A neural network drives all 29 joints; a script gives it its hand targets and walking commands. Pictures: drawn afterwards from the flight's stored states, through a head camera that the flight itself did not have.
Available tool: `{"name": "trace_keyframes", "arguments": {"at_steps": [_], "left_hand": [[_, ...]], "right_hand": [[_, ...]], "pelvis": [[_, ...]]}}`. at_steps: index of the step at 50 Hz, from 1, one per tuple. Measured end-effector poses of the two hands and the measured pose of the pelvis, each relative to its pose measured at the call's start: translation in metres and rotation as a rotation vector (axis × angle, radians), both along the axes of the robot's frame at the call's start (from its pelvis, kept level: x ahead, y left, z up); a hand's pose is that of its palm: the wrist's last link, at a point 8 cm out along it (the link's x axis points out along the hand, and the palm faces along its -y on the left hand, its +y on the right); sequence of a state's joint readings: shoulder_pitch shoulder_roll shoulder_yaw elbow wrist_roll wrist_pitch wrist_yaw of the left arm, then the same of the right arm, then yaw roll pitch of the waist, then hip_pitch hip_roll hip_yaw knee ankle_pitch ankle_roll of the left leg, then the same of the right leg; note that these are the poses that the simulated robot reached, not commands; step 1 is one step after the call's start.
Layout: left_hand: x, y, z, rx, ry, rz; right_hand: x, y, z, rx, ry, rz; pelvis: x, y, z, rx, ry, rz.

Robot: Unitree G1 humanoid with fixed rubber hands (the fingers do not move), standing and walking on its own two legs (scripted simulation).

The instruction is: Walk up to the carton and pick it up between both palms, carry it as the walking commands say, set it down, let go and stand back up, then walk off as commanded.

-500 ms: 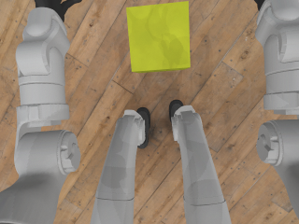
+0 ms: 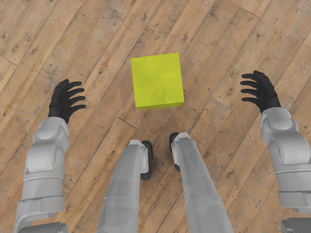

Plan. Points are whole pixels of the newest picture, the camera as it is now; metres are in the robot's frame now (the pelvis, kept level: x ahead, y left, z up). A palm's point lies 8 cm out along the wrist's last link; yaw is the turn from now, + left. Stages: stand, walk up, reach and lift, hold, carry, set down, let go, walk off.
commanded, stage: let go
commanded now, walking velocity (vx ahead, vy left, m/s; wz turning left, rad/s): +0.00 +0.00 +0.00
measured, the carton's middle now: (157, 84) +0.51 +0.03 -0.58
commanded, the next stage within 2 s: stand in 0.98 s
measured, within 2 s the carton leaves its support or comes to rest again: neither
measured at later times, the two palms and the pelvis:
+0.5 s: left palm (24, 180) +0.23 +0.24 +0.02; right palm out of the picture +0.22 -0.26 +0.01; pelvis +0.07 +0.00 +0.08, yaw -1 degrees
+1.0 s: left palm (9, 168) +0.25 +0.27 +0.02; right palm out of the picture +0.25 -0.23 +0.02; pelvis +0.10 +0.03 +0.09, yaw -1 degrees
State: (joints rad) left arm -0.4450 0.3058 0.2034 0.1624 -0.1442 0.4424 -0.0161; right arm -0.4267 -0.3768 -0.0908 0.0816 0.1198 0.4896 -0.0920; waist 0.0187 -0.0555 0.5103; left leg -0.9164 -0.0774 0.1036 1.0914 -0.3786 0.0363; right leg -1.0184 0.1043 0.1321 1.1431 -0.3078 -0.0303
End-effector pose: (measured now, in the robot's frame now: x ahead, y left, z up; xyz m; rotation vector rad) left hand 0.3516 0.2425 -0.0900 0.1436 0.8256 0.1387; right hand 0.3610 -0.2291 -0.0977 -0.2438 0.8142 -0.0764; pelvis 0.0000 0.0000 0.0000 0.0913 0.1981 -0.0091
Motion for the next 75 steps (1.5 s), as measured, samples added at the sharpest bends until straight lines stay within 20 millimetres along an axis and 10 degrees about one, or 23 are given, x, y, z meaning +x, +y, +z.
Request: {"name": "trace_keyframes", "arguments": {"at_steps": [10, 26, 45, 75], "left_hand": [[-0.044, 0.009, 0.096, 0.013, -0.109, -0.046], [-0.118, 0.002, 0.113, -0.035, -0.034, -0.017], [-0.096, 0.02, 0.112, -0.059, -0.006, -0.023], [-0.074, 0.054, 0.128, -0.008, -0.265, 0.024]], "right_hand": [[-0.068, -0.02, 0.063, 0.074, -0.005, -0.096], [-0.138, -0.026, 0.107, 0.077, 0.002, -0.098], [-0.104, -0.005, 0.125, 0.067, -0.014, -0.078], [-0.13, -0.001, 0.12, -0.025, -0.098, -0.165]], "pelvis": [[0.032, -0.005, 0.037, -0.003, -0.038, -0.001], [0.071, 0.001, 0.077, -0.023, -0.247, -0.01], [0.097, 0.021, 0.086, -0.055, -0.246, -0.006], [0.108, 0.047, 0.083, -0.09, -0.233, 0.001]]}}
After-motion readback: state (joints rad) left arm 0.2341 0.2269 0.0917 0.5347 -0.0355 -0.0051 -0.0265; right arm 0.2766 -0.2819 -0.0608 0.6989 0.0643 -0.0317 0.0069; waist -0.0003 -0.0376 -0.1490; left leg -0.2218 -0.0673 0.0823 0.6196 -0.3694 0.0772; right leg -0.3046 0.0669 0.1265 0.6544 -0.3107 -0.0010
